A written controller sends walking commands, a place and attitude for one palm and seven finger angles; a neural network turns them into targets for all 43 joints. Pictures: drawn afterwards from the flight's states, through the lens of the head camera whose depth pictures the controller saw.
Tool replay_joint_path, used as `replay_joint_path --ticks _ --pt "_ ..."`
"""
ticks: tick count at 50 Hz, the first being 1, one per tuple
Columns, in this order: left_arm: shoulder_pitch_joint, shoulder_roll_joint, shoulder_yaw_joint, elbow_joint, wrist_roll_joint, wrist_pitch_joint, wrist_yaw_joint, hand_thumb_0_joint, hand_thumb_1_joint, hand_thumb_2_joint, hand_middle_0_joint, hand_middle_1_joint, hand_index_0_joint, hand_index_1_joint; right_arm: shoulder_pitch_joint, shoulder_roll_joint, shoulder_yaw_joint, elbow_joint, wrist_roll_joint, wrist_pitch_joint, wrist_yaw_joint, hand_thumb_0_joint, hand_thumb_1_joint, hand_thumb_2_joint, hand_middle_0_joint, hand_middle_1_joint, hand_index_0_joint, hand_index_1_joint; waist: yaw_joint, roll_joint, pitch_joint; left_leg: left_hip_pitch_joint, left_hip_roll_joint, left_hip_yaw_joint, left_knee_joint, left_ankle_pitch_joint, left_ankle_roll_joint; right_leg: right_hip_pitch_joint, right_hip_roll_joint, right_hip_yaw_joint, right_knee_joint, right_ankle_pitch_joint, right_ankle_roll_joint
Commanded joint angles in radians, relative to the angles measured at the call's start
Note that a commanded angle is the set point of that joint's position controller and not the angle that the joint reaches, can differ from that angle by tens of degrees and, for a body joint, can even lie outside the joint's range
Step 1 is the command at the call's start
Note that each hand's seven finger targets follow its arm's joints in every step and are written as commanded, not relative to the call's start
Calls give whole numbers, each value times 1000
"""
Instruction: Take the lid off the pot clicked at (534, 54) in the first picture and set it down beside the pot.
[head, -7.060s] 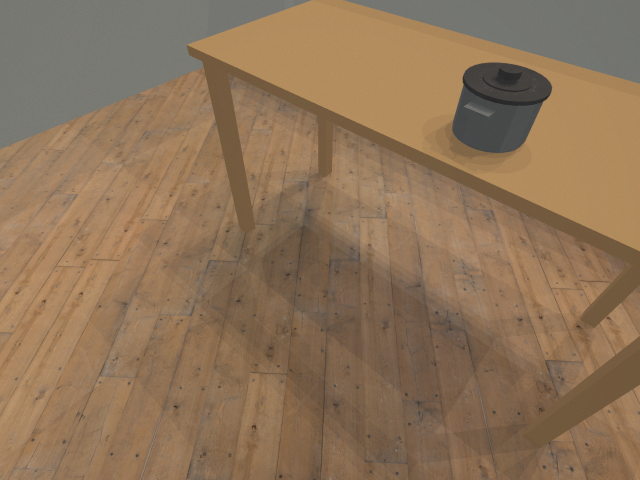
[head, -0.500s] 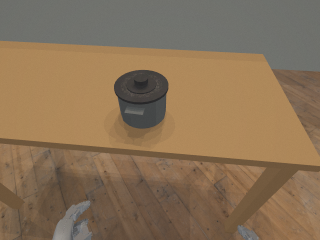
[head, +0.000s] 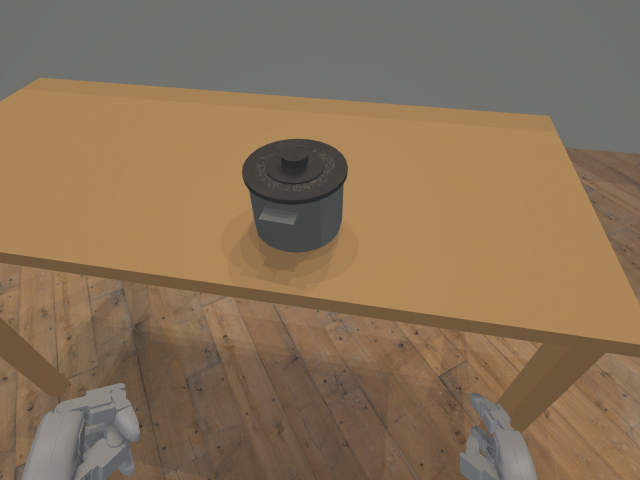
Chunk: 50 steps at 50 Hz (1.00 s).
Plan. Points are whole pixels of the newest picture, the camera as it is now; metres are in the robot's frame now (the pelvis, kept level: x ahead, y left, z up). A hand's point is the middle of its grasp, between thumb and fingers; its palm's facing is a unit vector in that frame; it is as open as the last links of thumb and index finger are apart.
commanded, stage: raise the hand higher, near the body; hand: left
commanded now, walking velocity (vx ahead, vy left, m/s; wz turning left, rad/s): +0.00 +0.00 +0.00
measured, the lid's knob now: (294, 157) +0.52 +0.11 +0.15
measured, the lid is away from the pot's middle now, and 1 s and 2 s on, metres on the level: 0.00 0.00 0.00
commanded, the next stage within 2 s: reach forward and open the fingers in 0.80 s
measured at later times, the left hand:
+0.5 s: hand (110, 386) +0.17 +0.23 +0.11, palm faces +0.27 -0.86 -0.42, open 3.1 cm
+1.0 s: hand (96, 335) +0.20 +0.24 +0.16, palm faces +0.31 -0.58 -0.76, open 3.1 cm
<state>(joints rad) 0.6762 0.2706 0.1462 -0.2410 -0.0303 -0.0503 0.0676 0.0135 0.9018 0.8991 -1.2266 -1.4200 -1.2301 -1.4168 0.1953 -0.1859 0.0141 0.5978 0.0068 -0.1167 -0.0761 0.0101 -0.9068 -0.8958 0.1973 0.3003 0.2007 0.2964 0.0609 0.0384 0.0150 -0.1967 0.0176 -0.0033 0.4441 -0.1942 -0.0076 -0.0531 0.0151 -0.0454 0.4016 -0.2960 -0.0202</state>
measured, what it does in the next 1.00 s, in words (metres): stands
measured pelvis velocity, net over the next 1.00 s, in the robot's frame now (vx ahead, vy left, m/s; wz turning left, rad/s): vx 0.00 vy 0.01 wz -0.02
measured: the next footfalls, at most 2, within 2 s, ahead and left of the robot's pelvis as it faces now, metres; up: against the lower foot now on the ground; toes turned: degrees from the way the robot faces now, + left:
none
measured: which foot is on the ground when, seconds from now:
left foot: down 0.00-1.00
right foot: down 0.00-1.00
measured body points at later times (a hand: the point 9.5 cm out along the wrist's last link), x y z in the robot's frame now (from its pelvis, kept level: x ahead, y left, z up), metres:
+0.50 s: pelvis +0.01 +0.01 +0.00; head +0.00 -0.01 +0.45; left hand +0.15 +0.28 +0.13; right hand +0.22 -0.21 -0.06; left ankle +0.03 +0.13 -0.74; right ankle -0.05 -0.10 -0.74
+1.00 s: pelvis +0.00 +0.01 +0.00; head +0.00 -0.01 +0.45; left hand +0.17 +0.27 +0.20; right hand +0.20 -0.21 -0.09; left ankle +0.03 +0.13 -0.74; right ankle -0.05 -0.10 -0.74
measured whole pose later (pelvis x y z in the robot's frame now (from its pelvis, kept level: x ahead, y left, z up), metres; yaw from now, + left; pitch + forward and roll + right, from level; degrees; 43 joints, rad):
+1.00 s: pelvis +0.00 +0.01 +0.00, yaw -1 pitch -1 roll +0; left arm 0.53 0.44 0.25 -0.59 0.30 -0.01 0.11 0.01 0.87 0.91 -1.30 -1.48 -1.30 -1.48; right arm 0.19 -0.23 0.02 0.55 0.00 -0.04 -0.03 0.01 -0.91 -0.90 0.20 0.30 0.20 0.30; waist 0.08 0.07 0.00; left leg -0.24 0.01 0.03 0.49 -0.22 0.00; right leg -0.11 0.00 -0.02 0.46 -0.32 -0.01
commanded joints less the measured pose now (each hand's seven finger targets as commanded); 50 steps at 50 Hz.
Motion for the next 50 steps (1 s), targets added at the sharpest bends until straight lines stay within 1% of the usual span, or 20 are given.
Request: replay_joint_path --ticks 1,4,9,12,14,22,23,25,27,30,32,34,35,37,39,45,46,47,48,50 --pt "20 159 129 -280 0 -79 10 0 900 900 -1300 -1500 -1300 -1500 -162 -107 -41 -173 -4 -73 -6 0 -900 -900 200 300 200 300 7 6 -42 155 -11 24 -36 156 44 -150 -25 0 -97 201 16" --pt "61 147 136 -230 3 -79 8 0 900 900 -1300 -1500 -1300 -1500 -169 -102 -50 -158 0 -73 -4 0 -900 -900 200 300 200 300 8 -67 -24 148 -5 27 -36 150 46 -164 -23 -3 -99 196 21" --pt "11 180 163 -331 4 -102 15 0 900 900 -1300 -1500 -1300 -1500 -165 -105 -46 -161 1 -86 -7 0 -900 -900 200 300 200 300 8 -1 -48 169 -7 28 -33 161 45 -159 -25 6 -99 198 19" --pt "51 173 168 -345 7 -100 18 0 900 900 -1300 -1500 -1300 -1500 -164 -105 -50 -158 0 -93 -1 0 -900 -900 200 300 200 300 13 2 -69 180 -6 27 -25 198 44 -146 -21 -2 -80 239 18" --pt "67 160 156 -341 5 -99 17 0 900 900 -1300 -1500 -1300 -1500 -160 -101 -51 -160 3 -88 -1 0 -900 -900 200 300 200 300 12 -30 -61 177 -1 26 -32 203 44 -146 -23 -6 -75 248 20" --pt "4 191 187 -443 0 -110 23 0 900 900 -1300 -1500 -1300 -1500 -156 -107 -43 -171 3 -87 5 0 -900 -900 200 300 200 300 11 39 -58 185 -1 21 -22 215 35 -148 -16 -2 -71 258 14" --pt "1 165 160 -456 0 -114 20 0 900 900 -1300 -1500 -1300 -1500 -152 -98 -38 -176 1 -88 7 0 -900 -900 200 300 200 300 7 31 -65 185 0 16 -25 227 36 -141 -20 -4 -65 264 13" --pt "-14 171 167 -453 -3 -112 19 0 900 900 -1300 -1500 -1300 -1500 -152 -104 -38 -178 1 -82 7 0 -900 -900 200 300 200 300 7 3 -60 187 4 14 -29 228 36 -142 -18 -7 -65 265 16" --pt "-22 197 205 -452 -6 -110 23 0 900 900 -1300 -1500 -1300 -1500 -159 -104 -40 -175 3 -78 9 0 -900 -900 200 300 200 300 12 22 -51 179 2 17 -23 207 34 -151 -14 0 -71 254 13" --pt "-67 178 181 -468 -10 -117 21 0 900 900 -1300 -1500 -1300 -1500 -157 -100 -32 -182 1 -74 8 0 -900 -900 200 300 200 300 5 11 -45 183 4 12 -33 199 35 -151 -18 -4 -72 240 14" --pt "-65 209 224 -473 -12 -117 26 0 900 900 -1300 -1500 -1300 -1500 -162 -105 -35 -178 1 -73 8 0 -900 -900 200 300 200 300 11 20 -57 186 1 19 -21 196 36 -150 -14 5 -75 254 13" --pt "-93 192 207 -471 -15 -121 23 0 900 900 -1300 -1500 -1300 -1500 -159 -100 -30 -178 -1 -71 9 0 -900 -900 200 300 200 300 7 -5 -60 188 5 15 -29 193 36 -145 -19 -1 -77 241 14" --pt "-112 196 204 -503 -14 -125 23 0 900 900 -1300 -1500 -1300 -1500 -155 -106 -30 -182 0 -72 9 0 -900 -900 200 300 200 300 6 29 -73 199 5 15 -28 201 35 -142 -20 4 -75 245 13" --pt "-105 221 244 -481 -18 -123 29 0 900 900 -1300 -1500 -1300 -1500 -162 -107 -31 -171 -1 -71 11 0 -900 -900 200 300 200 300 12 21 -65 189 0 18 -19 194 35 -144 -17 7 -79 255 12" --pt "-117 207 237 -471 -20 -131 28 0 900 900 -1300 -1500 -1300 -1500 -163 -101 -30 -169 -1 -70 11 0 -900 -900 200 300 200 300 10 -9 -65 191 4 16 -26 199 35 -138 -21 1 -79 254 13" --pt "-178 230 261 -506 -25 -151 32 0 900 900 -1300 -1500 -1300 -1500 -164 -110 -32 -166 0 -74 10 0 -900 -900 200 300 200 300 12 24 -73 205 6 17 -31 182 34 -140 -23 7 -89 228 12" --pt "-198 446 212 -565 377 -54 61 0 866 921 -1290 -1465 -1290 -1465 -155 -191 -23 -196 -29 -5 24 0 -900 -900 200 300 200 300 27 96 -102 71 -12 49 6 244 33 -181 -8 5 -3 261 20" --pt "-225 379 214 -627 376 3 82 0 833 942 -1281 -1429 -1281 -1429 -194 -154 -28 -244 -11 27 40 0 -900 -900 200 300 200 300 25 133 -93 47 -10 55 17 276 25 -175 -9 -13 18 284 5" --pt "-210 396 204 -589 480 45 87 0 799 963 -1272 -1394 -1272 -1394 -182 -151 -30 -242 -17 57 51 0 -900 -900 200 300 200 300 36 124 -101 32 -9 56 19 264 23 -186 -7 -14 34 246 -2" --pt "-148 453 223 -530 597 115 66 0 732 1005 -1255 -1323 -1255 -1323 -208 -170 -35 -257 -9 126 64 0 -900 -900 200 300 200 300 47 58 -121 17 -13 57 32 224 28 -185 -2 0 37 217 -4"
